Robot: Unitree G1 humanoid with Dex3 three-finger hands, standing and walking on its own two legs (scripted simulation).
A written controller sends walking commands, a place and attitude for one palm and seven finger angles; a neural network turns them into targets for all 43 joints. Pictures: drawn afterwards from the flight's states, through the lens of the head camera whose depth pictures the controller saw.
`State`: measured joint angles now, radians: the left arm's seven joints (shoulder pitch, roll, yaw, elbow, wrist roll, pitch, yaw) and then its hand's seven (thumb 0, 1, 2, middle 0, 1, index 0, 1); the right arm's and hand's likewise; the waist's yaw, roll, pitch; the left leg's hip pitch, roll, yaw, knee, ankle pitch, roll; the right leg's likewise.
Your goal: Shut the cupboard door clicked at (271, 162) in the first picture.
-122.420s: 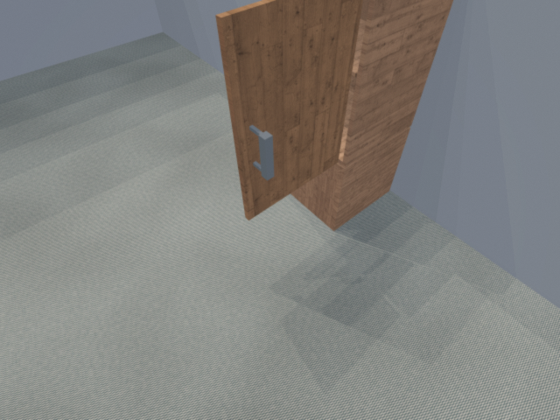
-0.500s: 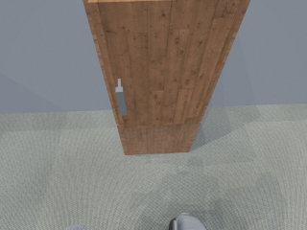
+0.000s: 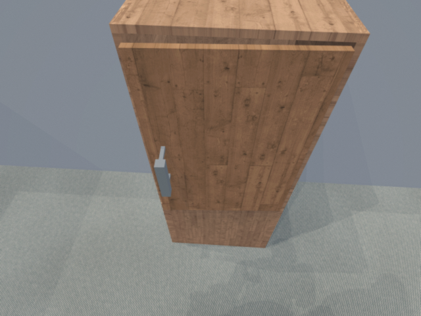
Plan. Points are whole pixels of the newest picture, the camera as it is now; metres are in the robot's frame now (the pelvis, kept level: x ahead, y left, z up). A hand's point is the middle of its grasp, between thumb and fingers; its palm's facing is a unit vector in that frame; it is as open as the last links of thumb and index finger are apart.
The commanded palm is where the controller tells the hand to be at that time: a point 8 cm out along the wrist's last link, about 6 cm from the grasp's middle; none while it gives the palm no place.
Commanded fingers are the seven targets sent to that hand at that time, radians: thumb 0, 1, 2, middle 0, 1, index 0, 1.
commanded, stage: come to a stop and stand still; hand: left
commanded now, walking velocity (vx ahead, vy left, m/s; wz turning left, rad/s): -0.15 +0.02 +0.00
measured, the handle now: (164, 171) +0.46 +0.16 -0.07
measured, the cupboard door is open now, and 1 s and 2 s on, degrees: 3 3 3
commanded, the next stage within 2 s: look again from close up in 0.72 s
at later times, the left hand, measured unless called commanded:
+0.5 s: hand out of the picture +0.00 +0.18 -0.16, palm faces -0.01 -0.97 -0.26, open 7.3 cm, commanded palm none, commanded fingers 0.00 0.90 0.90 -0.20 -0.30 -0.20 -0.30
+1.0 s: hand out of the picture -0.05 +0.18 -0.18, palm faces +0.00 -0.98 -0.22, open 7.3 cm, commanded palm none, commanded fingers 0.00 0.90 0.90 -0.20 -0.30 -0.20 -0.30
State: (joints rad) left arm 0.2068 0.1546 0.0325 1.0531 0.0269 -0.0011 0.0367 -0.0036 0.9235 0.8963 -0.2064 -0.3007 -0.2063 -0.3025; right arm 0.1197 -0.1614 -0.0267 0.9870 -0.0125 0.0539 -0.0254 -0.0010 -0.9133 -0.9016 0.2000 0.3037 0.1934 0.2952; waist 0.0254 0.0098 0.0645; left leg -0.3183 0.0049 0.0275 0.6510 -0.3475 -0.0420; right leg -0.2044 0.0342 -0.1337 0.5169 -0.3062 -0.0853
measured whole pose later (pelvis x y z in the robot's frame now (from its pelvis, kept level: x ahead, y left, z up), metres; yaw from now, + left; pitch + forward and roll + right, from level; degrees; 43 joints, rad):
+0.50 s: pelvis -0.05 -0.01 +0.00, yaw +0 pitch -1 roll +0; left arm 0.21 0.20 0.02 1.04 0.02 0.02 0.02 0.00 0.91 0.90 -0.20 -0.30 -0.20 -0.30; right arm 0.22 -0.20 -0.03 1.05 -0.02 0.05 -0.02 0.00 -0.91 -0.90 0.20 0.30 0.20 0.30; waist -0.02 0.02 0.04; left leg -0.32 0.03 0.02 0.53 -0.27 -0.02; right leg -0.13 -0.01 0.02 0.48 -0.35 0.00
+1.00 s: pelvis -0.05 +0.01 +0.00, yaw +1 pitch -1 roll -1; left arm 0.29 0.14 -0.01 1.10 0.02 -0.02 0.04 0.00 0.91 0.90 -0.21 -0.30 -0.21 -0.30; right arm 0.29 -0.17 0.00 1.05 -0.02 -0.01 -0.03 0.01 -0.93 -0.90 0.20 0.30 0.20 0.30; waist -0.01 0.05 0.06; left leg -0.31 0.00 0.04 0.61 -0.29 0.03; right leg -0.15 -0.03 0.01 0.55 -0.39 0.03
